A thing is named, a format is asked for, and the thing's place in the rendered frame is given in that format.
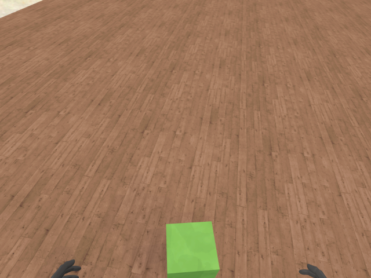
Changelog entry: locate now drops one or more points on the robot right hand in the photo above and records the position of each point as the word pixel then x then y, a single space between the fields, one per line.
pixel 313 272

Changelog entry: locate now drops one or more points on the carton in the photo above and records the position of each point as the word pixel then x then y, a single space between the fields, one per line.
pixel 191 250

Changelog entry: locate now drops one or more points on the robot left hand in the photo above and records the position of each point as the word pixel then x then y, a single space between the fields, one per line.
pixel 65 268

